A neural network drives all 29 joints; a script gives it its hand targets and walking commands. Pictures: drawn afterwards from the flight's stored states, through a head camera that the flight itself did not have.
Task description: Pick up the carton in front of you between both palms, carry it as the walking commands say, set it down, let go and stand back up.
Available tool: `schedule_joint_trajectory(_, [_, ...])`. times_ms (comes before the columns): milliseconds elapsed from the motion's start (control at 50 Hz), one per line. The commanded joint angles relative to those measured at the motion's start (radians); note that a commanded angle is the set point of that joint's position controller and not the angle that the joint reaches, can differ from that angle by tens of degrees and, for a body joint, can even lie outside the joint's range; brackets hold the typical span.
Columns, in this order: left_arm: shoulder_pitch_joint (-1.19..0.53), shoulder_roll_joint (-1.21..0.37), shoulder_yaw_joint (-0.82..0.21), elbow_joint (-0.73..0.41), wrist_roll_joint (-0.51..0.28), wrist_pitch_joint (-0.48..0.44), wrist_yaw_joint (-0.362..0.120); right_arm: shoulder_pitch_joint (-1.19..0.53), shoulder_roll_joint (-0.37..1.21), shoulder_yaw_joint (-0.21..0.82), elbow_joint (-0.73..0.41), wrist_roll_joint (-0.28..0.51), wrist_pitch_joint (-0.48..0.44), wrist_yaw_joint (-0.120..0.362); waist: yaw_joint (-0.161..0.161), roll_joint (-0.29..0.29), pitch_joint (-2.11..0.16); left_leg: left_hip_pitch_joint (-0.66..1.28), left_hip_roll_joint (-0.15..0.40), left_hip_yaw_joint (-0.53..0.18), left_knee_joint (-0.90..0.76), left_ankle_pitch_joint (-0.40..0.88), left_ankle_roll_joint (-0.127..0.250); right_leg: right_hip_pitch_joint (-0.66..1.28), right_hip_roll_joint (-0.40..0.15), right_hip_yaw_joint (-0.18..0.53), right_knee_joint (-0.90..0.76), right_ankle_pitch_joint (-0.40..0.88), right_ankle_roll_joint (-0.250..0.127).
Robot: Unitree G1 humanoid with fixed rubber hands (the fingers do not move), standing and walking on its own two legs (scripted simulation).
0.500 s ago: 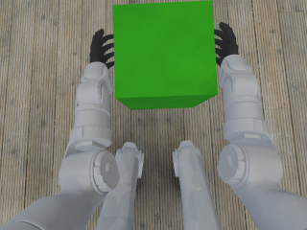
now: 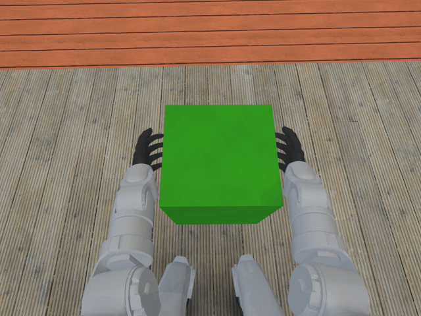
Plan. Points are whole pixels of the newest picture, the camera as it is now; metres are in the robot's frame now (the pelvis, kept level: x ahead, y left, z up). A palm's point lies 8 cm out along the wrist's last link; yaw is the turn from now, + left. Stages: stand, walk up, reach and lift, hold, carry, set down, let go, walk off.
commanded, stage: reach and lift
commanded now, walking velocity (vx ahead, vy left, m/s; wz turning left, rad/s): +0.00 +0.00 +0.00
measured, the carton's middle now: (217, 172) +0.41 -0.01 -0.11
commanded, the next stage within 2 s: hold in 1.58 s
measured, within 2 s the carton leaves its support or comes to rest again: neither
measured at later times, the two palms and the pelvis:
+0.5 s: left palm (109, 155) +0.35 +0.15 +0.11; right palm (322, 158) +0.34 -0.15 +0.11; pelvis +0.05 +0.00 +0.11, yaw +0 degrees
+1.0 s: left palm (100, 153) +0.33 +0.15 +0.14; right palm (333, 156) +0.33 -0.15 +0.14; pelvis +0.03 +0.00 +0.12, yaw +0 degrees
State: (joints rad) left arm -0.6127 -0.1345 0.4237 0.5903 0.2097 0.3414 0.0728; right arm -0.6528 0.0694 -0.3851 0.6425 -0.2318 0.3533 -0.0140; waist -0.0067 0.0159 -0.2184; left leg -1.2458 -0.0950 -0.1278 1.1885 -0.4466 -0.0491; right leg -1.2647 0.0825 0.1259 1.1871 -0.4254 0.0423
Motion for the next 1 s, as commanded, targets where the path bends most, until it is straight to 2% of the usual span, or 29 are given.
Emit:
schedule_joint_trajectory(0, [-0.561,-1.051,-0.606,0.04,-0.146,-0.011,-0.258,-0.503,1.081,0.56,0.025,0.153,-0.021,0.243,-0.007,-0.02,-0.645,0.417,-0.063,0.107,-0.216,0.24,0.013,0.538,0.062,-0.105,-0.207,0.26,-0.026])
schedule_joint_trajectory(240, [-0.305,-1.037,-0.673,-0.024,-0.14,0.024,-0.275,-0.26,1.083,0.631,-0.061,0.153,0.012,0.242,-0.003,-0.017,-0.43,0.738,-0.033,0.061,-0.49,0.388,0.024,0.848,0.04,-0.06,-0.477,0.409,-0.029])
schedule_joint_trajectory(360, [-0.197,-1.024,-0.717,-0.091,-0.153,0.083,-0.287,-0.157,1.077,0.681,-0.144,0.174,0.07,0.243,0.001,-0.02,-0.323,0.911,-0.02,0.055,-0.624,0.468,0.027,1.003,0.029,-0.056,-0.613,0.485,-0.024])
schedule_joint_trajectory(460, [-0.129,-1.024,-0.762,-0.161,-0.18,0.15,-0.299,-0.098,1.065,0.735,-0.237,0.204,0.139,0.246,0.003,-0.012,-0.228,1.041,-0.011,0.05,-0.723,0.492,0.027,1.104,0.018,-0.054,-0.715,0.489,-0.02])
schedule_joint_trajectory(500, [-0.109,-1.015,-0.76,-0.182,-0.181,0.182,-0.302,-0.081,1.055,0.737,-0.262,0.206,0.171,0.248,0.003,-0.012,-0.168,1.07,-0.007,0.048,-0.759,0.477,0.028,1.126,0.016,-0.055,-0.749,0.467,-0.02])
schedule_joint_trajectory(580, [-0.104,-0.991,-0.708,-0.173,-0.156,0.232,-0.314,-0.069,1.043,0.681,-0.247,0.181,0.22,0.256,-0.002,-0.013,-0.027,1.072,-0.003,0.053,-0.81,0.352,0.03,1.123,0.015,-0.063,-0.8,0.342,-0.023])
schedule_joint_trajectory(680, [-0.192,-0.994,-0.651,-0.141,-0.136,0.242,-0.331,-0.156,1.04,0.62,-0.212,0.158,0.231,0.274,0.0,-0.008,0.033,1.054,0.004,0.059,-0.819,0.231,0.038,1.11,0.008,-0.072,-0.806,0.224,-0.035])
schedule_joint_trajectory(800, [-0.273,-1.017,-0.671,-0.163,-0.148,0.237,-0.337,-0.241,1.066,0.644,-0.233,0.172,0.224,0.282,0.002,-0.008,-0.043,1.085,0.004,0.063,-0.807,0.255,0.039,1.143,0.009,-0.074,-0.791,0.247,-0.035])
schedule_joint_trajectory(980, [-0.244,-0.995,-0.671,-0.178,-0.142,0.252,-0.336,-0.211,1.059,0.651,-0.25,0.169,0.241,0.275,0.007,-0.017,-0.054,1.116,-0.001,0.069,-0.821,0.305,0.037,1.179,0.013,-0.072,-0.81,0.296,-0.027])
